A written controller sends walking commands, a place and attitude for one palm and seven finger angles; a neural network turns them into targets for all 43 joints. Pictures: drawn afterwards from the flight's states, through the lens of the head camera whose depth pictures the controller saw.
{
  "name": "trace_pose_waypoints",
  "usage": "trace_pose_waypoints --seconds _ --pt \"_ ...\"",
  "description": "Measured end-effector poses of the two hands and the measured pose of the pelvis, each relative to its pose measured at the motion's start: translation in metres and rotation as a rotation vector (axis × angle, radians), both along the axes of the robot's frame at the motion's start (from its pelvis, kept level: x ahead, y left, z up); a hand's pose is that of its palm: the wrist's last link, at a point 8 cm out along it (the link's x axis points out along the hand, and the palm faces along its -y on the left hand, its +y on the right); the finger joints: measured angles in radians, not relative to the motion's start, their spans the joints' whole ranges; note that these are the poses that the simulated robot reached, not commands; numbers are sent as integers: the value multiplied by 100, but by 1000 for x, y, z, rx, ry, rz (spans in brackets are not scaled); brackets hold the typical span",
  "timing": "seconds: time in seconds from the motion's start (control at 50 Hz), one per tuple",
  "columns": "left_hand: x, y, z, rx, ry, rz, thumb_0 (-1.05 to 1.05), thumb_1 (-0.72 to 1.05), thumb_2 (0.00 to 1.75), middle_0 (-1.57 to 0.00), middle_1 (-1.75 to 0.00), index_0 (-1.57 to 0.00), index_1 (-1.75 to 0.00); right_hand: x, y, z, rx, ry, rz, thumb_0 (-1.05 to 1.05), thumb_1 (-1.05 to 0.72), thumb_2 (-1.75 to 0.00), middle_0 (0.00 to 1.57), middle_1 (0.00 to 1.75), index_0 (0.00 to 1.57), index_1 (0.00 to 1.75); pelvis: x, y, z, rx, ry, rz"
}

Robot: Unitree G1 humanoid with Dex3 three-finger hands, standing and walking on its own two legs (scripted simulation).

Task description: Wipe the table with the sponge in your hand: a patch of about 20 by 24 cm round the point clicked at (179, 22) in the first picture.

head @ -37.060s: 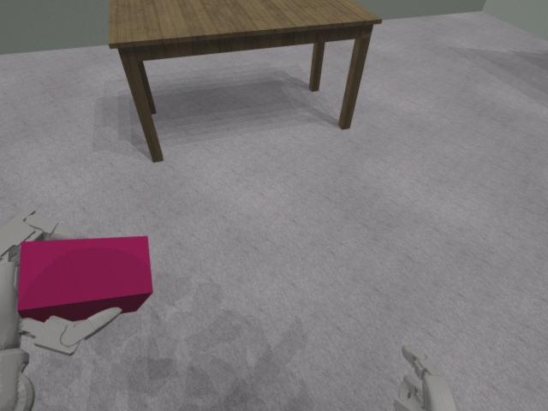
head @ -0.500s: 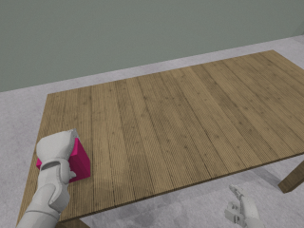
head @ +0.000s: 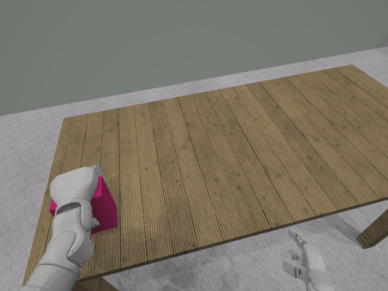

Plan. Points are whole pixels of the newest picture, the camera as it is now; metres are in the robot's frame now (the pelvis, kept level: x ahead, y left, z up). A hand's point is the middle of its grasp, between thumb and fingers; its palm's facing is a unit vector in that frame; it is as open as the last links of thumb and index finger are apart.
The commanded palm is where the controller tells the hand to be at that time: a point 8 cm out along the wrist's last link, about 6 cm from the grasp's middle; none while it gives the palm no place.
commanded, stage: move the sponge above the wiping area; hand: left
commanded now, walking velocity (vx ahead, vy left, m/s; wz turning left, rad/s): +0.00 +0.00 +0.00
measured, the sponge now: (89, 212) +0.26 +0.29 -0.01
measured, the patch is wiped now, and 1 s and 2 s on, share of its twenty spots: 0.00 0.00 0.00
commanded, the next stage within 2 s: lower the sponge onto the table in 1.36 s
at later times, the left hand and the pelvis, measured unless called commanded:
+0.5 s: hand (94, 204) +0.27 +0.27 +0.02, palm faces -0.10 -0.12 -0.99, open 10.3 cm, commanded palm +0.25 +0.27 +0.09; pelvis +0.01 +0.01 +0.00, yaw +0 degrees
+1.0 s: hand (103, 203) +0.28 +0.26 +0.02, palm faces -0.13 -0.10 -0.99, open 10.3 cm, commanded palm +0.26 +0.26 +0.09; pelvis +0.00 +0.00 +0.00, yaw +0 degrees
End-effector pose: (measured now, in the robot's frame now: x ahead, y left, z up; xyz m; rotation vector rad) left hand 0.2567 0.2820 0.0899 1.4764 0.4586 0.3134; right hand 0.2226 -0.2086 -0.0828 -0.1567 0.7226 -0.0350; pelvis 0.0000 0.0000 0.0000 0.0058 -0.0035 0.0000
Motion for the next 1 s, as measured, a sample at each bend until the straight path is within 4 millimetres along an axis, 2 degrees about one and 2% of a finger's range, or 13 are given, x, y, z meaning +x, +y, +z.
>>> trace_pose_waypoints --seconds 0.14,0.24,0.32,0.4,0.52,0.6,0.66,0.76,0.84,0.94,1.0 --pt "-4 -11 -20 -39 60 -137 0 -52 102 -70 -131 -74 -131 -6 -11 -2 -54 16 -8 1 -90 -90 20 30 20 30 2 1 -1 -3 9 -4" --pt "1 -9 -6 17 -47 -180 0 -52 102 -70 -131 -74 -130 -17 -17 -7 -69 43 -36 1 -91 -90 20 30 20 30 3 2 -1 -6 14 -11" --pt "7 2 8 35 -111 -111 0 -52 102 -70 -131 -74 -130 -22 -17 -12 -49 62 -62 1 -91 -90 20 30 20 30 4 4 -1 -5 18 -14" --pt "8 7 5 13 -70 -32 0 -52 102 -70 -131 -74 -130 -23 -14 -13 -24 67 -67 1 -91 -90 20 30 20 30 5 6 0 -2 18 -13" --pt "-3 -14 -15 -53 27 -100 0 -52 102 -70 -131 -74 -130 -12 -7 -8 -23 33 -32 1 -91 -90 20 30 20 30 5 9 0 -1 12 -8" --pt "-9 -24 -14 -42 -9 -177 0 -52 102 -70 -131 -74 -130 -5 -1 -3 -34 9 -8 1 -91 -90 20 30 20 30 5 8 -1 -2 5 -12" --pt "-9 -20 -5 3 -71 -175 0 -52 102 -70 -131 -74 -130 0 3 0 -31 -3 4 1 -91 -90 20 30 20 30 4 6 -1 -3 0 -12" --pt "-6 -3 11 32 -122 -65 0 -52 102 -70 -131 -74 -130 0 3 0 -15 1 -1 1 -90 -90 20 30 20 30 2 3 0 -4 -6 -6" --pt "-3 4 5 13 -43 1 0 -52 102 -70 -131 -74 -130 -1 1 0 -11 6 -2 1 -90 -90 20 30 20 30 0 2 0 -3 -5 3" --pt "3 -11 -14 -32 65 -75 0 -52 103 -70 -131 -74 -130 -4 -4 -2 -31 10 2 1 -90 -90 20 30 20 30 -2 2 0 -2 4 8" --pt "6 -26 -14 -37 40 -176 0 -52 103 -70 -131 -74 -130 -9 -8 -4 -42 16 -6 1 -90 -90 20 30 20 30 -1 2 -1 -2 9 -1"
